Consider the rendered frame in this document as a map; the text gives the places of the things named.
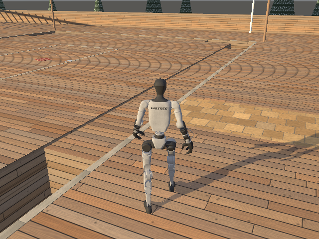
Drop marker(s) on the right robot hand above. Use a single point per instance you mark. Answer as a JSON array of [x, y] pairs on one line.
[[190, 147]]

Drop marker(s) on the left robot thigh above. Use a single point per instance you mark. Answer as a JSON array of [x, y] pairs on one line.
[[146, 155]]

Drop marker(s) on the robot left upper arm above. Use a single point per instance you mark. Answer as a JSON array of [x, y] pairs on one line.
[[144, 104]]

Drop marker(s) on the robot left forearm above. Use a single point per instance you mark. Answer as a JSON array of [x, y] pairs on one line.
[[136, 127]]

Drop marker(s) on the robot right upper arm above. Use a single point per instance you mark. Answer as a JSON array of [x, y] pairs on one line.
[[178, 114]]

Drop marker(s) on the robot right forearm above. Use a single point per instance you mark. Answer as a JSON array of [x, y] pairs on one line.
[[185, 134]]

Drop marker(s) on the robot right foot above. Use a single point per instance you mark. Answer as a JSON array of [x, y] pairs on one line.
[[171, 188]]

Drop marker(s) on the left robot hand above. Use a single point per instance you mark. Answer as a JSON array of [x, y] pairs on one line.
[[136, 136]]

